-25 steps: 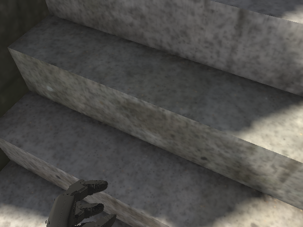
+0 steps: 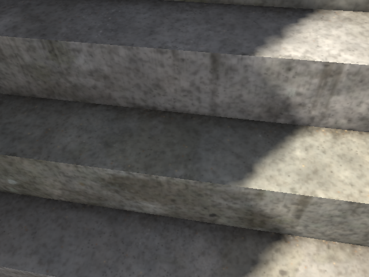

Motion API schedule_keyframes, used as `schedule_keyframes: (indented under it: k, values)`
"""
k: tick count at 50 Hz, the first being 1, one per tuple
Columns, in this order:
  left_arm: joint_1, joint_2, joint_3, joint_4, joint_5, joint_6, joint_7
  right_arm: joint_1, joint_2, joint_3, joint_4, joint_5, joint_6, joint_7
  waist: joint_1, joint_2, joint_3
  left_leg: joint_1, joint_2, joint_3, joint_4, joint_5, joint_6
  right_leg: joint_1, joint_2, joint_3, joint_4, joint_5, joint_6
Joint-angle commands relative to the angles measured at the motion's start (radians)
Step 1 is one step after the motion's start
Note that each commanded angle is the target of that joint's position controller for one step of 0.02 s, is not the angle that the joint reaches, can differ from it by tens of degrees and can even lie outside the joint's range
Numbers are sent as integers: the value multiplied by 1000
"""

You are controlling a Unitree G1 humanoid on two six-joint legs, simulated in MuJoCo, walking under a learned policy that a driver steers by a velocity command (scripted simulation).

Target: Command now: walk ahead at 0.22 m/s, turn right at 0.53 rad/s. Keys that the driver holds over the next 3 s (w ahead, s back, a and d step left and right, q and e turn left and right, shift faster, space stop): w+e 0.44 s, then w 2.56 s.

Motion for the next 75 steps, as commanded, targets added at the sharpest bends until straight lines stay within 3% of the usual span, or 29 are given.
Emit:
schedule_keyframes:
  k: [1, 5, 6, 7, 9, 11, 14, 16, 19, 21, 22, 23, 25, 26, 28, 30, 33, 38, 43, 46, 48, 49, 51, 54, 56, 62, 66, 73, 75]
  values:
    - [-70, 45, 14, -118, -13, -4, 2, 128, 0, -10, 29, 2, -5, 23, -24, -202, -74, 281, 63, 73, -609, 328, 80, -51, -44, 100, -99, -111, -128]
    - [-12, -145, -39, -124, -1, -52, -37, 185, 113, 40, 171, -61, -38, 28, 22, 171, 92, 509, 154, 129, -867, 874, 33, -543, 184, -171, 1058, -286, -6]
    - [7, -239, -63, -163, -23, -75, -67, 219, 20, 32, 192, -107, -44, 25, 63, 205, 16, 604, 228, 34, -531, 1108, 31, -747, 179, -154, 1472, -274, 35]
    - [84, -134, -59, -179, -33, -94, -95, 153, -118, -18, 152, -112, -43, 24, 152, 259, 29, 517, 371, 1, -435, 1124, 181, -774, 77, -215, 1481, -286, 70]
    - [-98, -22, -32, -186, -6, -132, -122, 183, -125, -42, 132, -88, -30, -4, 47, 161, -3, 596, 326, 54, -505, 636, 206, -860, -10, -233, 1373, -104, 94]
    - [-245, -28, -39, -279, -67, -66, -93, 161, -298, -98, 95, -57, -80, -65, 13, 374, 56, 541, 713, -397, -768, 216, 373, -1009, -219, -69, 1493, -76, 177]
    - [-416, 4, -32, -281, 5, -36, -99, 282, -81, -42, 113, -56, -65, -89, -106, 39, 169, 545, 428, -126, -776, -3, 272, -1002, -145, -178, 1405, -18, 144]
    - [-515, -88, -73, -330, 8, -63, -124, 290, -53, -31, 144, -59, -63, -101, -101, 57, 225, 395, 361, -33, -860, 80, 221, -890, -154, -236, 1179, 35, 116]
    - [-567, -128, -118, -388, -12, -92, -160, 253, -127, -38, 188, -19, -40, -127, -32, 114, 68, 144, 276, 192, -976, 969, 186, -204, -87, -502, 449, -339, -3]
    - [-293, -23, -57, -287, -3, -56, -142, 300, -245, -62, 235, -28, -37, -108, 58, 216, -165, 452, 335, 187, -748, 1914, 264, 24, 80, -652, 351, -441, -56]
    - [-41, 88, -7, -198, 26, -62, -135, 162, -273, -60, 186, -36, -52, -88, 212, 233, -310, 486, 313, 230, -503, 2263, 275, 163, 114, -462, 293, -238, -145]
    - [83, 164, 25, -136, 45, -60, -127, 104, -304, -73, 143, -17, -74, -68, 268, 134, -399, 287, 273, 201, -274, 2210, 267, 423, 76, -248, 147, -207, -203]
    - [228, 318, 81, -28, 81, -17, -62, -61, -178, -55, 92, -8, -135, 29, 243, -399, -424, -163, -69, 87, 556, 150, 207, 588, -239, 659, -627, -328, -350]
    - [255, 206, 28, 28, 94, -23, -67, -92, -64, -37, 76, -17, -152, 79, 201, -218, -346, -295, -40, -112, 927, 18, 219, 487, -285, 681, -647, -397, -287]
    - [156, 83, -10, 126, 46, -48, -101, -157, 111, 24, -49, -25, -146, 81, 36, -12, 32, -522, -11, -42, 1064, -52, 247, 151, -227, 330, -504, -358, -186]
    - [63, -51, -47, 207, 40, -60, -134, -33, 177, 62, -42, -3, -133, 56, -65, -48, 102, -632, -33, -107, 1270, -116, 244, 97, -194, 87, -504, -125, -123]
    - [25, -34, -45, 259, 43, -79, -159, -21, 155, 92, -42, 1, -131, 36, -114, -35, 113, -677, -42, -83, 1077, 71, 218, 20, -165, -178, -585, 125, -107]
    - [250, -9, -39, 388, 46, -85, -156, -165, 196, 123, -56, 9, -137, 25, 1, -68, 72, -1091, -51, -72, 1443, 25, 174, 337, -277, -107, -702, 152, -159]
    - [397, 73, -20, 450, 5, -79, -79, -403, 245, 172, -161, -37, -115, 24, 54, -155, -72, -876, 109, 220, 977, 8, 112, 439, -333, -82, -1016, 246, -231]
    - [379, 119, -10, 468, -7, -51, -61, -400, 222, 144, -156, -39, -123, 63, -23, -195, -240, -180, 0, 327, 529, -345, 185, 447, -308, -299, -939, 1371, -217]
    - [381, 238, 15, 472, 3, -87, -60, -135, 3, 47, -75, -41, -122, 70, -155, -340, -318, -22, -56, 199, 220, -537, 223, 714, -333, -286, -592, 2176, -225]
    - [422, 211, 24, 453, 22, -119, -82, 47, -49, 19, 1, -61, -121, 68, -137, -190, -438, 319, 80, -129, 100, -527, 325, 446, -320, -218, -336, 2136, -223]
    - [147, 118, 25, 387, 12, -155, -169, 365, -182, -43, 197, -100, -59, 9, -233, 331, -527, 517, 316, -1022, -731, -862, 469, -5, 11, -58, 399, 575, -188]
    - [-75, -86, -36, 164, 24, -154, -212, 45, 129, 31, 313, -59, -57, 18, 25, 67, -37, -46, 290, -537, -524, -777, 256, -357, 14, -8, 990, 459, -191]
    - [46, -130, -74, 159, 15, -127, -195, -58, 254, 69, 364, -73, -69, 33, 135, 36, 58, -167, 224, -258, -496, -528, 185, -453, 26, 16, 1174, 434, -204]
    - [111, -63, -90, 204, 29, -96, -126, 4, 102, 58, 404, -108, -86, 54, 148, 27, 45, -216, 220, 14, -683, -294, 252, -549, 33, -144, 1264, 572, -74]
    - [-73, -92, -104, 150, 5, -106, -85, 187, 44, 38, 470, -55, -120, 50, 21, 101, 72, 132, 309, -72, -759, -306, 254, -904, -11, -139, 1291, 492, -62]
    - [-380, -129, -159, -24, -32, -122, -151, 392, 47, 19, 509, -35, -95, -9, -75, 114, 83, 535, 383, -94, -977, -230, 296, -1091, -227, -285, 1013, 250, -21]
    - [-562, -196, -213, -94, 3, -112, -181, 377, 15, 0, 516, -1, -81, -19, -95, 99, 48, 292, 354, 39, -1147, 77, 309, -565, -258, -430, 545, 91, -53]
